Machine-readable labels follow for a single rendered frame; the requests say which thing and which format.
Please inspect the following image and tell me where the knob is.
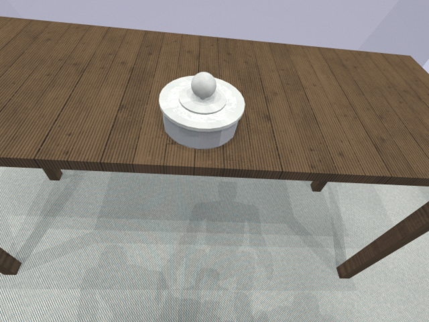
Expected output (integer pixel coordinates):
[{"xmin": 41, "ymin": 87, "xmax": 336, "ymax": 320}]
[{"xmin": 191, "ymin": 72, "xmax": 217, "ymax": 99}]

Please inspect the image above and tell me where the table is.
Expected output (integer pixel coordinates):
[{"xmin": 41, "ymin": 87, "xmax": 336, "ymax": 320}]
[{"xmin": 0, "ymin": 16, "xmax": 429, "ymax": 278}]

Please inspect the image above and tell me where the pot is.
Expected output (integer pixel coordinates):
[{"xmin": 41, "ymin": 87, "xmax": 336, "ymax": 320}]
[{"xmin": 163, "ymin": 114, "xmax": 238, "ymax": 150}]

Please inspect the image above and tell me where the lid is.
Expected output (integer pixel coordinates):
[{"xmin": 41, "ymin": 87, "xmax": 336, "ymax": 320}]
[{"xmin": 159, "ymin": 76, "xmax": 245, "ymax": 131}]

